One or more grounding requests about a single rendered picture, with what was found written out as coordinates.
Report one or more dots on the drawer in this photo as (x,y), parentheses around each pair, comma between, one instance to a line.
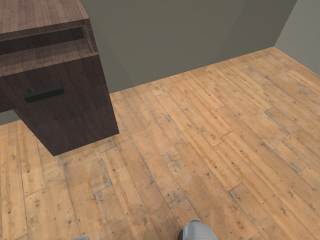
(38,61)

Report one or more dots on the robot right thigh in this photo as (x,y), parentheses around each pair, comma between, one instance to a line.
(198,231)

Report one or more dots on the cabinet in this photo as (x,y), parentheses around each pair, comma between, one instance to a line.
(70,121)

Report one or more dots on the right robot shin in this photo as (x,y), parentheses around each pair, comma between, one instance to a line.
(195,220)

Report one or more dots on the handle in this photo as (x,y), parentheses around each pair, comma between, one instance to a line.
(43,93)

